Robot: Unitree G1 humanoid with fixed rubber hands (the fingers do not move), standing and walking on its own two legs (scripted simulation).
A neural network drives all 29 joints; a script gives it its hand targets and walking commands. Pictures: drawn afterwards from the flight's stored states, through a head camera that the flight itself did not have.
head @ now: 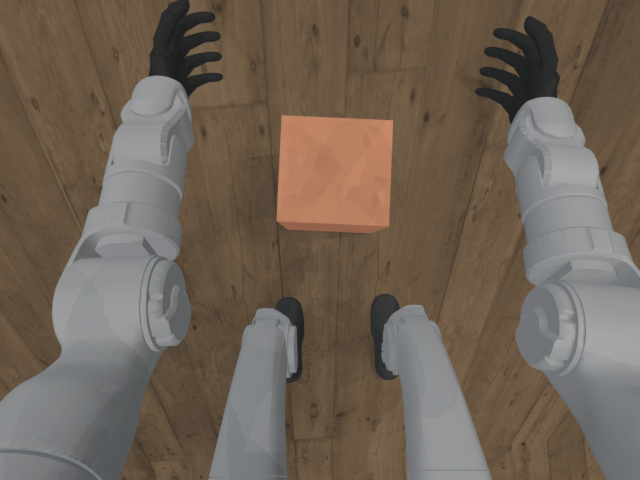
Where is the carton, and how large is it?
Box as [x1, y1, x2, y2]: [276, 115, 392, 232]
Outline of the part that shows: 282,115 276,220 288,229 373,232 388,226 392,120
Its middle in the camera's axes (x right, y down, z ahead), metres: +0.03 -0.13 +0.85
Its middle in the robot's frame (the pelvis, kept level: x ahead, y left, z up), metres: +0.50 -0.01 -0.51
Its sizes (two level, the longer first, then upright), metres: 0.210 0.200 0.250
